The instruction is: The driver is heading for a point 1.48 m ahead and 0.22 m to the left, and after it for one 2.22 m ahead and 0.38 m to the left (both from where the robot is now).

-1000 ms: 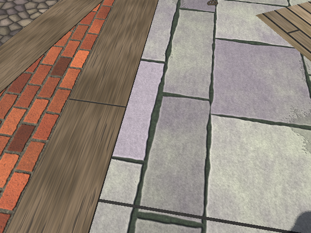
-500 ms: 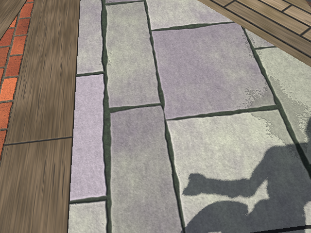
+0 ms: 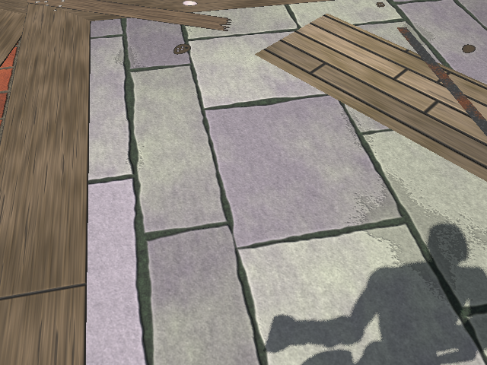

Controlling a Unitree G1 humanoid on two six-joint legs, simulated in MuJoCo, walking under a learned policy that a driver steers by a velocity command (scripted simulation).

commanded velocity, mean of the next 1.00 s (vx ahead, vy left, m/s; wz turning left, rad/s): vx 0.01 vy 0.00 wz -0.02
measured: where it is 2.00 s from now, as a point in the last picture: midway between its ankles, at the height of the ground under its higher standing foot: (262, 356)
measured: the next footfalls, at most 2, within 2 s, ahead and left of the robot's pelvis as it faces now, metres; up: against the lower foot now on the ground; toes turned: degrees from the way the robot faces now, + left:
right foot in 1.20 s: +0.12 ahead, -0.12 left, +0.00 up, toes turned -2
left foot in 1.68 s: +0.50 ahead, +0.10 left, +0.00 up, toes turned +2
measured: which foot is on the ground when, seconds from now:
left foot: down 0.00-1.00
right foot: down 0.00-0.96, up 0.98-1.00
